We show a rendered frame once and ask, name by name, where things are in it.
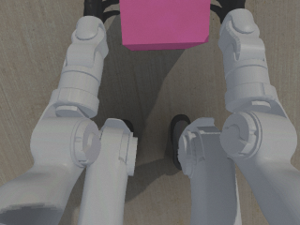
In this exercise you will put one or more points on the robot left foot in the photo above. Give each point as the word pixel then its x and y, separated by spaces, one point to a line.
pixel 129 125

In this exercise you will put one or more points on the robot right forearm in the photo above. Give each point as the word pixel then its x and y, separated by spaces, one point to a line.
pixel 245 67

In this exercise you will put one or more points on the robot left upper arm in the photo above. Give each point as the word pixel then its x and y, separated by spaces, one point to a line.
pixel 61 147

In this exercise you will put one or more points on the right robot shin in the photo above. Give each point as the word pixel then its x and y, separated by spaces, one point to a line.
pixel 200 122

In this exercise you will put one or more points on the left robot hand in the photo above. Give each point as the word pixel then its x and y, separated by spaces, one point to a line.
pixel 96 8

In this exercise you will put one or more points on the carton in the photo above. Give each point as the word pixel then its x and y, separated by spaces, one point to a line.
pixel 158 25

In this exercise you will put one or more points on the robot left forearm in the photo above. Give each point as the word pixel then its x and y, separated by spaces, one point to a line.
pixel 80 79

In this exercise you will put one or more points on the robot right upper arm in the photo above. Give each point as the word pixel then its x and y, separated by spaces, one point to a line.
pixel 262 144

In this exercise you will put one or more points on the right robot hand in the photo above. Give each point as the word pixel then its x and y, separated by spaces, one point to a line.
pixel 227 6

